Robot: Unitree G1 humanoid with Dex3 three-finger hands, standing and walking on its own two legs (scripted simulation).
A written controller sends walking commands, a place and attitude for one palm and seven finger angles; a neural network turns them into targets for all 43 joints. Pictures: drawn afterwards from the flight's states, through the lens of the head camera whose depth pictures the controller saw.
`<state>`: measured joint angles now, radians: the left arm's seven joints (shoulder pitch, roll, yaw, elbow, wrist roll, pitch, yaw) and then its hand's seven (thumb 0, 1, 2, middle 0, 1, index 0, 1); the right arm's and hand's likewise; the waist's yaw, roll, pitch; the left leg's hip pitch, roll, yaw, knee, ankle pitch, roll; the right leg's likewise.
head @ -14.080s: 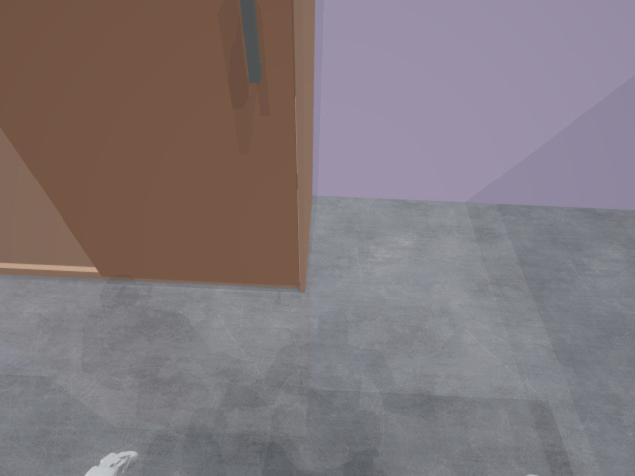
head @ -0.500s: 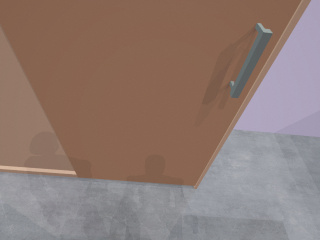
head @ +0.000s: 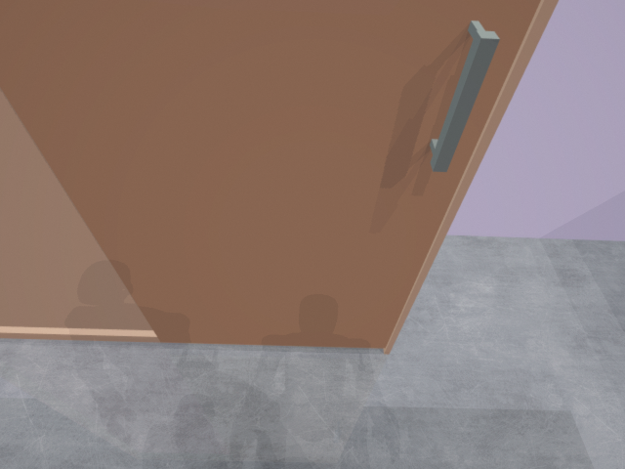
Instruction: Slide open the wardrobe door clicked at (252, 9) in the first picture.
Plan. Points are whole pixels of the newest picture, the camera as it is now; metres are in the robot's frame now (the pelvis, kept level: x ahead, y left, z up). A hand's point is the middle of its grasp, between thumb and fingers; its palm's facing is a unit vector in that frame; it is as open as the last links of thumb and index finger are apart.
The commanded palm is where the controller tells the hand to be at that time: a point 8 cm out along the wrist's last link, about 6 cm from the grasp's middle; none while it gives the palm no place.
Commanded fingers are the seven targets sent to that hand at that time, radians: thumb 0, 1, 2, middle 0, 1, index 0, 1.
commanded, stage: come to a stop and stand still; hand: right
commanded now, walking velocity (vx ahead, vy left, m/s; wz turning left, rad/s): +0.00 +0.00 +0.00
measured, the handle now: (455, 102) +0.56 -0.16 +0.19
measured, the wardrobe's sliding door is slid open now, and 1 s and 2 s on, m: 0.00 0.00 0.00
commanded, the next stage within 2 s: look again from close up in 0.14 s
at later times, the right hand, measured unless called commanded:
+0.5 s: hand out of the picture +0.04 -0.20 -0.17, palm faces +0.02 +0.97 -0.23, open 7.4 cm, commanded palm none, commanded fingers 0.00 -0.90 -0.90 0.20 0.30 0.20 0.30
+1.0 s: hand out of the picture +0.05 -0.20 -0.17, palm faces +0.03 +0.97 -0.25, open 7.4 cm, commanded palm none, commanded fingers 0.00 -0.90 -0.90 0.20 0.30 0.20 0.30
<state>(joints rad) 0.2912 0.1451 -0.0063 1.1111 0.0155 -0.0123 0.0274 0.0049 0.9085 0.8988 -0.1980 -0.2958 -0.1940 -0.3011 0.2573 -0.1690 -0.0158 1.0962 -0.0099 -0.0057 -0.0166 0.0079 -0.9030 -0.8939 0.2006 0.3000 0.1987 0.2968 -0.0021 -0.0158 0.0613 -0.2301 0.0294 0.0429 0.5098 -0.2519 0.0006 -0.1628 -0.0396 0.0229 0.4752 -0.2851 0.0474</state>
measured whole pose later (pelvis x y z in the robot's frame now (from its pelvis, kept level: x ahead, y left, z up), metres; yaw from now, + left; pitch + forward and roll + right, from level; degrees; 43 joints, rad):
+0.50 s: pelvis +0.01 -0.01 +0.00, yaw +0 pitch -1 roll -1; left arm 0.24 0.18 0.00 1.10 0.02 -0.02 0.03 0.01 0.91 0.90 -0.20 -0.30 -0.19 -0.30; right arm 0.22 -0.19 -0.02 1.09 -0.01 -0.01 -0.01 0.01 -0.90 -0.89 0.20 0.30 0.20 0.30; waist 0.00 -0.01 0.06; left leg -0.23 0.04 0.04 0.51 -0.26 -0.01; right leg -0.16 -0.02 0.02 0.47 -0.29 0.03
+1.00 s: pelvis +0.01 +0.00 +0.00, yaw +0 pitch -1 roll -1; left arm 0.21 0.20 0.00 1.11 0.02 -0.01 0.03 0.01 0.91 0.90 -0.20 -0.30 -0.20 -0.30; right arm 0.19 -0.21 -0.02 1.09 -0.01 -0.01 -0.01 0.01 -0.90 -0.89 0.20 0.30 0.20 0.30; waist -0.01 -0.01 0.07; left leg -0.22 0.03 0.05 0.50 -0.27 0.01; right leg -0.14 -0.04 0.03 0.44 -0.28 0.05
